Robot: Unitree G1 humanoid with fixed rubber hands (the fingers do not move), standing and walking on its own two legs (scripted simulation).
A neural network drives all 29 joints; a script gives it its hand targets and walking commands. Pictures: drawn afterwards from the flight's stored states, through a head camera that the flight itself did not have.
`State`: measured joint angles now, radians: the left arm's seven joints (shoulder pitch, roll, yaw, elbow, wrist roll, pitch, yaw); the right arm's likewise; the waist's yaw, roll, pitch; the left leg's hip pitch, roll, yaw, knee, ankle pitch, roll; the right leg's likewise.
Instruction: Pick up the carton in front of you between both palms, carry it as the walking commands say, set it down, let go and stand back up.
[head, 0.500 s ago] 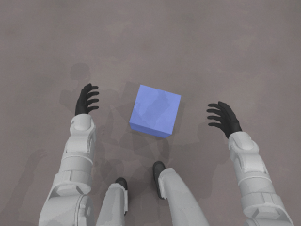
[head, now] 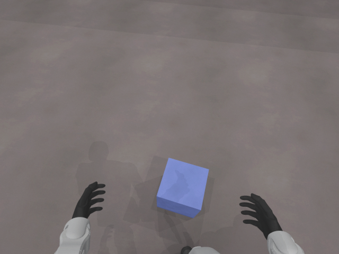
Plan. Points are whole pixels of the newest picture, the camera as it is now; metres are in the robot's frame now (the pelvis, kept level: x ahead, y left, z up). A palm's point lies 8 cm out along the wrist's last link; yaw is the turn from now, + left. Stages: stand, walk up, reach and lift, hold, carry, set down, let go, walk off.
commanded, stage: let go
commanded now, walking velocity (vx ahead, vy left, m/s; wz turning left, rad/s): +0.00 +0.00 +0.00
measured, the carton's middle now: (181, 189) +0.41 -0.10 -0.64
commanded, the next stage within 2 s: stand in 0.60 s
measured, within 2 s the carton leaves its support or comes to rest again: neither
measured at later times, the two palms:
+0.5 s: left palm (62, 248) +0.16 +0.24 -0.06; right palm (272, 229) +0.16 -0.23 -0.06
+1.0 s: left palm out of the picture +0.12 +0.28 -0.07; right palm (290, 231) +0.15 -0.30 -0.11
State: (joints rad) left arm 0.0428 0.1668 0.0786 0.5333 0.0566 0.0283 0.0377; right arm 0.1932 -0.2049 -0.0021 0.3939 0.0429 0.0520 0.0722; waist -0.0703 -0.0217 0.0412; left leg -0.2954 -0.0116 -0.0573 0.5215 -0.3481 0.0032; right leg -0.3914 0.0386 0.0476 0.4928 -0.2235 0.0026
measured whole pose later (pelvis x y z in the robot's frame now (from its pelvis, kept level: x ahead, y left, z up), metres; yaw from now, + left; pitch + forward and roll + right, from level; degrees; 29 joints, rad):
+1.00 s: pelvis +0.01 -0.03 +0.00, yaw +3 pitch +0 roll +0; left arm 0.18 0.33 0.07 0.76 0.04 0.01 0.01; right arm 0.21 -0.36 -0.03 0.71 -0.04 0.01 -0.02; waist 0.01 0.07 0.02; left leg -0.14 0.00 -0.10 0.51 -0.37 -0.03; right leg -0.25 0.04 -0.01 0.54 -0.30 -0.04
